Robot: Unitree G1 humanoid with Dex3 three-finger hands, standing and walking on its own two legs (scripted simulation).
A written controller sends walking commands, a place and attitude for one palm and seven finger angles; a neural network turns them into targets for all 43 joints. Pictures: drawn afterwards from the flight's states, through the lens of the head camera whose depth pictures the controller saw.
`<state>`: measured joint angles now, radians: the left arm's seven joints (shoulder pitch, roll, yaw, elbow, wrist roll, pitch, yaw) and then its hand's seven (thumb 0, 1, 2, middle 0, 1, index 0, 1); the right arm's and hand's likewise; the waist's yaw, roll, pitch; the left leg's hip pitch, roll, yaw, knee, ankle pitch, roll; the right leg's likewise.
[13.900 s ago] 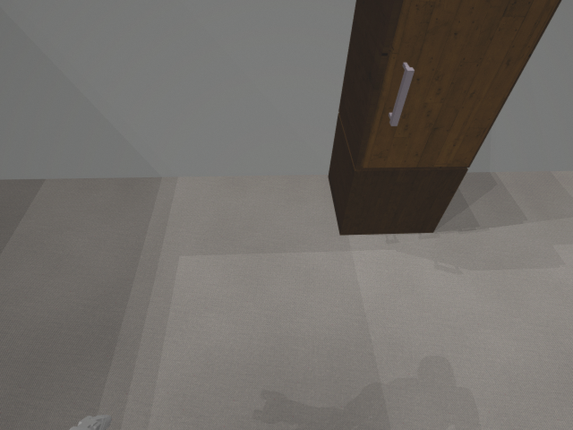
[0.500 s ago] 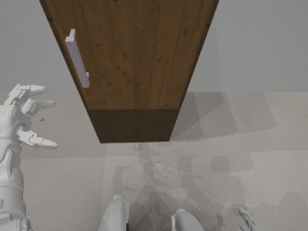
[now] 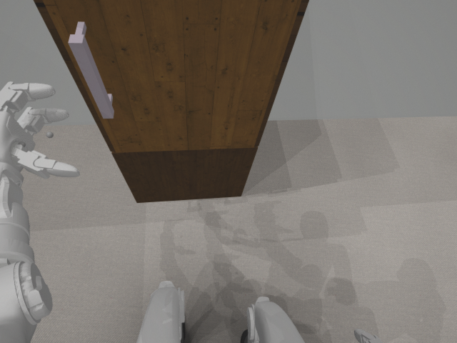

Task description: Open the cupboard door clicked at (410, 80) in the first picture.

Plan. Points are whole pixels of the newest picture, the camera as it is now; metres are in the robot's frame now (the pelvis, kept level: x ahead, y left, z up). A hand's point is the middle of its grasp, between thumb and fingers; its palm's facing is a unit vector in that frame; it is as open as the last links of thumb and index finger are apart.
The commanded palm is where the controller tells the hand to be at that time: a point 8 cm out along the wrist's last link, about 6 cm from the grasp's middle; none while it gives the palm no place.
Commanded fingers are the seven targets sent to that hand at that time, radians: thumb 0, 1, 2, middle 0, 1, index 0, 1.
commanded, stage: move the hooked fingers beside the handle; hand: left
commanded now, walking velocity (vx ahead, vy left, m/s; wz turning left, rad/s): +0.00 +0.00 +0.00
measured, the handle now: (96, 75) +0.57 +0.25 +0.07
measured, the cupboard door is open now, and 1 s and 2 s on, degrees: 0 0 0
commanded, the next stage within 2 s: slide the fingers in behind the handle in 1.34 s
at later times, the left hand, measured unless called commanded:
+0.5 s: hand (55, 100) +0.50 +0.31 +0.06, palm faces +0.12 -0.99 -0.02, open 14.0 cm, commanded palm +0.50 +0.34 +0.06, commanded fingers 0.00 -0.50 0.30 -0.30 -1.20 -0.30 -1.20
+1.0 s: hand (51, 98) +0.51 +0.32 +0.06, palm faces +0.12 -0.99 -0.02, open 14.0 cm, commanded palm +0.51 +0.33 +0.06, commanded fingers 0.00 -0.50 0.30 -0.30 -1.20 -0.30 -1.20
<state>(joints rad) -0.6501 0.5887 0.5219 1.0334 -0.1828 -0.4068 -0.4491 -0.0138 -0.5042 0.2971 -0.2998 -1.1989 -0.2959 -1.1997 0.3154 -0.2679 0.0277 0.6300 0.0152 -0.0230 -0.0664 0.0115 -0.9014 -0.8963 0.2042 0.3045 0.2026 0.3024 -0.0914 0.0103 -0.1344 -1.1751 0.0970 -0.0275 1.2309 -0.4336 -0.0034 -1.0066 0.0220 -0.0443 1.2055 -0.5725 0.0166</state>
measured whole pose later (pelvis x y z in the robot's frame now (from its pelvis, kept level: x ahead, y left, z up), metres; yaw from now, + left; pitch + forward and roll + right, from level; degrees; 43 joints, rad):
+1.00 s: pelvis +0.00 +0.01 -0.02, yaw -2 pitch +28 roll -7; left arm -0.94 0.81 0.59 1.17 -0.08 -0.32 -0.44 -0.01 -0.50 0.30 -0.30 -1.20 -0.29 -1.20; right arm 0.34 -0.26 0.07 0.63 0.00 0.06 -0.05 0.01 -0.90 -0.90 0.20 0.30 0.20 0.30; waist -0.17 0.02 -0.11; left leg -1.35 0.11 -0.05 1.31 -0.46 0.01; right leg -1.16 0.05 -0.06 1.25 -0.57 0.03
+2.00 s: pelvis +0.01 +0.00 -0.01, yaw -1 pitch +26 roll -6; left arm -0.90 0.68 0.50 1.15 -0.10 -0.36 -0.33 -0.01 -0.50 0.30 -0.30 -1.20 -0.23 -1.19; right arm 0.34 -0.25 0.05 0.66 -0.01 0.05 -0.03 0.01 -0.90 -0.90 0.20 0.30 0.20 0.30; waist -0.16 0.02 -0.12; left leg -1.30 0.11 -0.06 1.28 -0.45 0.00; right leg -1.11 0.04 -0.07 1.23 -0.58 0.02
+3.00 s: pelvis +0.01 +0.00 -0.01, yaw -1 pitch +25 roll -5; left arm -0.88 0.58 0.47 1.15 -0.08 -0.42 -0.23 -0.01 -0.50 0.30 -0.30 -1.20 -0.30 -1.21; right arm 0.36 -0.25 0.04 0.67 -0.02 0.06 -0.02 0.01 -0.90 -0.90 0.20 0.30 0.20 0.30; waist -0.17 0.04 -0.13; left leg -1.27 0.11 -0.05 1.27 -0.45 -0.01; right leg -1.10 0.04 -0.05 1.24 -0.59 0.01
